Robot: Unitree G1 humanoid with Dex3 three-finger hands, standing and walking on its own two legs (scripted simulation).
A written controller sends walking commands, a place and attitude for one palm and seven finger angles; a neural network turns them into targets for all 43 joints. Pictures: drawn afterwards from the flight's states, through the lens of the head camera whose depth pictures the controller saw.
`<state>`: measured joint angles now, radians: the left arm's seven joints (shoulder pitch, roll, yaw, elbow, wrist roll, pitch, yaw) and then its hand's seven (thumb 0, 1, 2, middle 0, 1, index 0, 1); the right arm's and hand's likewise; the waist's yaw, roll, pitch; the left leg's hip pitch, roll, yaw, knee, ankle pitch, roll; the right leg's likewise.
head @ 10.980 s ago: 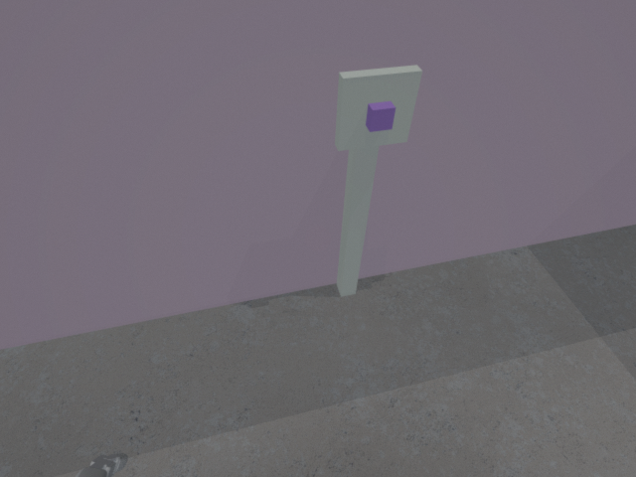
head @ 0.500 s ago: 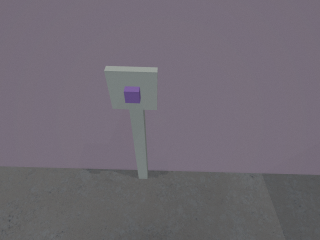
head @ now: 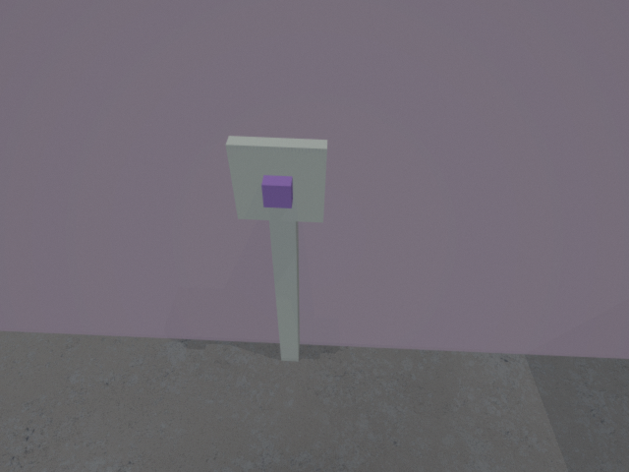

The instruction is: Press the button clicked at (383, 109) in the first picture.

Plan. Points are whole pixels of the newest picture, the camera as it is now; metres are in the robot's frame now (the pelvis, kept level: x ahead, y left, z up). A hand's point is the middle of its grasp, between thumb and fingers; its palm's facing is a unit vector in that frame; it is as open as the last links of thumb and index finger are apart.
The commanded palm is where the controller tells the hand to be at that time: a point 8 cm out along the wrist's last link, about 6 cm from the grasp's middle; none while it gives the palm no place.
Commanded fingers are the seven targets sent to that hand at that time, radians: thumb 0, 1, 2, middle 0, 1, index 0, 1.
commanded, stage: look again from close up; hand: left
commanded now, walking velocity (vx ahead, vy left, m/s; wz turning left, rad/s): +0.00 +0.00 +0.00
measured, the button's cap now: (278, 190) +0.60 +0.11 +0.02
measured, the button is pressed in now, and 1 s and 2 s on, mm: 0 0 0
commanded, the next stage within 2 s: shuffle to correct the standing spot in 0.06 s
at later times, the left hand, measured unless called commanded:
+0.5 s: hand out of the picture -0.05 +0.16 -0.17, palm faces -0.01 -0.99 -0.16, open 7.4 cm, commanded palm none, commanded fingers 0.00 0.90 0.90 -0.20 -0.30 -0.20 -0.30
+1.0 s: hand out of the picture +0.09 +0.14 -0.18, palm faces -0.03 -0.99 -0.10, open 7.4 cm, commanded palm none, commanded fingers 0.00 0.90 0.90 -0.20 -0.30 -0.20 -0.30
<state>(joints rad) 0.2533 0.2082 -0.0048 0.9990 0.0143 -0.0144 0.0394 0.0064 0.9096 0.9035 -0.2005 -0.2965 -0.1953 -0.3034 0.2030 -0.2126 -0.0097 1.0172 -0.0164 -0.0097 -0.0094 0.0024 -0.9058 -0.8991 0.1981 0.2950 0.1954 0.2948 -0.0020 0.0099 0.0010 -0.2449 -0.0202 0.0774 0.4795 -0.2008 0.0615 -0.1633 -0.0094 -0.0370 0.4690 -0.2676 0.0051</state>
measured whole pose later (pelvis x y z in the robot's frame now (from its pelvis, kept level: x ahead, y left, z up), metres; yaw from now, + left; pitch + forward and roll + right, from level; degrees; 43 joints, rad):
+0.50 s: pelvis +0.00 -0.01 +0.00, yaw -3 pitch -1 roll +0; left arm 0.42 0.14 0.01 1.09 0.03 0.03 0.00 0.01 0.91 0.90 -0.20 -0.30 -0.19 -0.30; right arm 0.30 -0.17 -0.04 1.11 -0.02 0.02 -0.02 0.00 -0.90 -0.90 0.20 0.30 0.20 0.30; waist 0.00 0.01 0.01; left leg -0.26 0.00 0.12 0.49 -0.22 0.06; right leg -0.21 -0.02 -0.06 0.51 -0.30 -0.02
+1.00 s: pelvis +0.09 -0.02 +0.00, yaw -3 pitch +0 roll -2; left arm 0.31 0.15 0.05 1.07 0.04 0.03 0.00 0.01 0.92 0.90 -0.20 -0.30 -0.19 -0.30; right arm 0.32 -0.10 -0.02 1.09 -0.02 -0.06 -0.05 0.00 -0.92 -0.90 0.20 0.30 0.20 0.29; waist -0.01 -0.04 0.00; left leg -0.19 0.06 0.20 0.47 -0.28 0.05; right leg -0.49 -0.05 -0.04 1.09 -0.29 0.00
